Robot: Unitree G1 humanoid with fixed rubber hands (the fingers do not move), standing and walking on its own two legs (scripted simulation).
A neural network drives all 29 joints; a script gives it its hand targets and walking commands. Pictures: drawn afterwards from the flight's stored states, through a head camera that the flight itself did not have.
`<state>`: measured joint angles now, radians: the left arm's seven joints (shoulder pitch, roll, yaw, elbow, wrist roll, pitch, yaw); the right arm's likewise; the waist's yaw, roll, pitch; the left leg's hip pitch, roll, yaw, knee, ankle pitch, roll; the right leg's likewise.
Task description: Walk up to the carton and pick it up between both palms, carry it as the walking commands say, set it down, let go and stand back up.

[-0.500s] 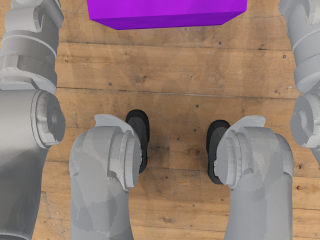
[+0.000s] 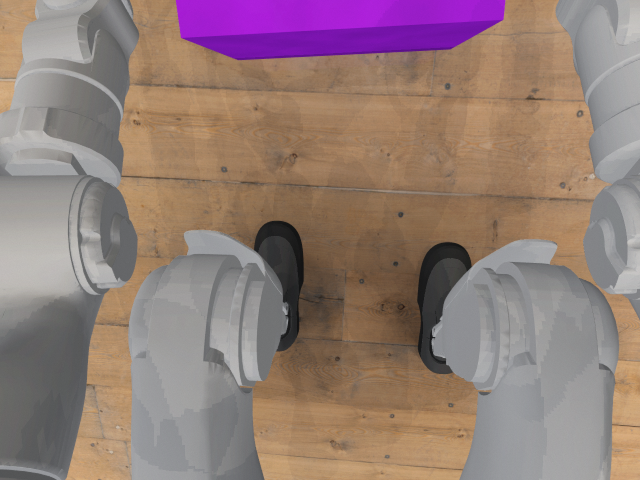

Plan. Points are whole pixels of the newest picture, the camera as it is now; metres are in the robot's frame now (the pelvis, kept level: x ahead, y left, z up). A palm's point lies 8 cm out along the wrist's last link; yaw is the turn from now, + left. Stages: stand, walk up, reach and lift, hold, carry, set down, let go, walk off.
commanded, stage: reach and lift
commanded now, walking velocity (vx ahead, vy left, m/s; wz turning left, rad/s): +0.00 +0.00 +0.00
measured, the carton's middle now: out of the picture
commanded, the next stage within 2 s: none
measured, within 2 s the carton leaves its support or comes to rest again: leaves its support in 1.36 s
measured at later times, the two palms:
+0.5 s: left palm out of the picture +0.54 +0.22 -0.19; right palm out of the picture +0.57 -0.13 -0.19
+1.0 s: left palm out of the picture +0.54 +0.23 -0.19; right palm out of the picture +0.57 -0.14 -0.19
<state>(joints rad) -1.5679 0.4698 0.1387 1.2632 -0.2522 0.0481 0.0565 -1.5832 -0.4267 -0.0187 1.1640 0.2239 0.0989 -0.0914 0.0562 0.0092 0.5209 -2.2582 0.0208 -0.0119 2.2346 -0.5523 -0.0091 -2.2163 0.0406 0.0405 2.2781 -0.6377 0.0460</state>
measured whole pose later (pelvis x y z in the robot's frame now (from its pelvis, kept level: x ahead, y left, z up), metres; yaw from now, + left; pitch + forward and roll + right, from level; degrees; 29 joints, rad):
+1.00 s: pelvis +0.00 +0.00 +0.00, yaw +0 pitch +33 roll +0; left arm -1.54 0.44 0.14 1.16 -0.23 0.13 0.03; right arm -1.56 -0.35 -0.12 1.10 0.15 0.15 -0.07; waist 0.06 -0.01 0.52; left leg -2.26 0.03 -0.02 2.26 -0.57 -0.01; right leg -2.22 0.05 0.03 2.30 -0.65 0.03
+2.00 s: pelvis -0.01 +0.00 +0.04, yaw +0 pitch +31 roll -1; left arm -1.51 0.33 0.17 0.89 -0.14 0.30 0.24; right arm -1.49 -0.31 -0.19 0.86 0.10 0.32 -0.26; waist 0.07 -0.02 0.53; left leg -2.12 -0.01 -0.04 2.10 -0.52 -0.02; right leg -2.06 0.04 0.02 2.13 -0.61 0.04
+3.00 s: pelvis -0.04 +0.00 +0.14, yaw +1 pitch +25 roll -1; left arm -1.37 0.22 0.33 0.64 0.02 0.44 0.21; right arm -1.36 -0.22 -0.32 0.66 -0.02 0.43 -0.22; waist 0.05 -0.01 0.52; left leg -1.79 -0.02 -0.04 1.77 -0.41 -0.02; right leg -1.74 0.04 0.04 1.80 -0.50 0.04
